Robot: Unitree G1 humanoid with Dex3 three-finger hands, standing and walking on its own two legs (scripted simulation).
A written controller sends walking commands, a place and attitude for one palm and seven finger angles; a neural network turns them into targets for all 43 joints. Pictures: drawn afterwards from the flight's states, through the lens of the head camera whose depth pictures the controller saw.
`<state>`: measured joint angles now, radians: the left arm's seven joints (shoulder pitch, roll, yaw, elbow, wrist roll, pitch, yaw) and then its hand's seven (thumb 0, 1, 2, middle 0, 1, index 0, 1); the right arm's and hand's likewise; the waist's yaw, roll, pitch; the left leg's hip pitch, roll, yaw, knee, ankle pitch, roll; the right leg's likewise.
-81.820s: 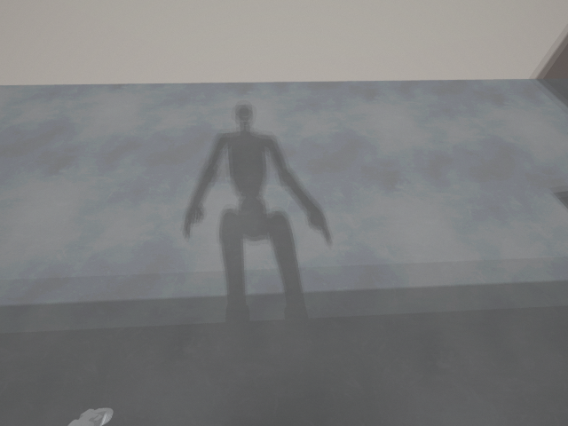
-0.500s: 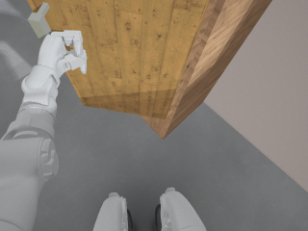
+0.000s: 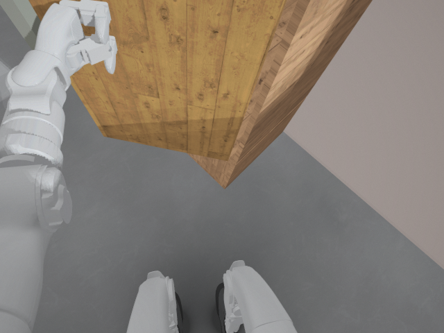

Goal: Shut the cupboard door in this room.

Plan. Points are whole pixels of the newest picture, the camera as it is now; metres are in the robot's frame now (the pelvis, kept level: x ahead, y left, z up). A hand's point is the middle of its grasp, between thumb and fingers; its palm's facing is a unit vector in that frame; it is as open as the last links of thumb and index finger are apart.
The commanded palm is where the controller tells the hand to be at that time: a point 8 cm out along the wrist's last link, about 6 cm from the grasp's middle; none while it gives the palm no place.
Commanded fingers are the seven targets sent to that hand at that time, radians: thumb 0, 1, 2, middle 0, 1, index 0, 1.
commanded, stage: push the door shut along its arc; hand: left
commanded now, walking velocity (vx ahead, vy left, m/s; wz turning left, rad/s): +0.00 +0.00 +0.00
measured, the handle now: (44, 30) +0.61 +0.21 +0.08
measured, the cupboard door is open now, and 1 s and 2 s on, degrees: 34 25 25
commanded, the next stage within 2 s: pull the fist back off the door in 0.22 s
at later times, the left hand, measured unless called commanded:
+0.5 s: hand (118, 25) +0.61 +0.10 +0.09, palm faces +0.08 -0.99 +0.06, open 3.2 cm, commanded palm +0.58 +0.11 +0.09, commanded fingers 0.00 0.90 0.90 -1.30 -1.50 -1.30 -1.50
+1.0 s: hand (128, 64) +0.53 +0.09 +0.08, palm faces +0.07 -1.00 -0.02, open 3.1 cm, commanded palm +0.50 +0.13 +0.09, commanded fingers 0.00 0.90 0.90 -1.30 -1.50 -1.30 -1.50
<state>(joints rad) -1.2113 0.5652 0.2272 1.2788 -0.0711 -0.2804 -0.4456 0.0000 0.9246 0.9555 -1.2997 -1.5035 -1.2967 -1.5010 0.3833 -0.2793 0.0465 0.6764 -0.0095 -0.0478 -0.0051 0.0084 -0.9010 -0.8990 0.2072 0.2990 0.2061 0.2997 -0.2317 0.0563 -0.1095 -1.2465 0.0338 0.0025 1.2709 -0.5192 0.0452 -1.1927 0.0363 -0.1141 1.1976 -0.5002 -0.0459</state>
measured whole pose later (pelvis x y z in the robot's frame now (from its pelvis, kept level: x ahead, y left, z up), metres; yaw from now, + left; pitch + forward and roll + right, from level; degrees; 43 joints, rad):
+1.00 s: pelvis +0.03 -0.01 +0.03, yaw +1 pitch +25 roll -1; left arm -0.89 0.24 0.27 1.13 -0.02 -0.49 0.10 0.01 0.90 0.90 -1.30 -1.50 -1.30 -1.50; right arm 0.43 -0.26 -0.02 0.65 -0.06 0.03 0.10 0.01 -0.90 -0.90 0.20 0.30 0.20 0.30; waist -0.17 0.05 -0.15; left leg -1.04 0.02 0.04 1.12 -0.51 0.03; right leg -1.02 0.04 -0.07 1.08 -0.50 -0.05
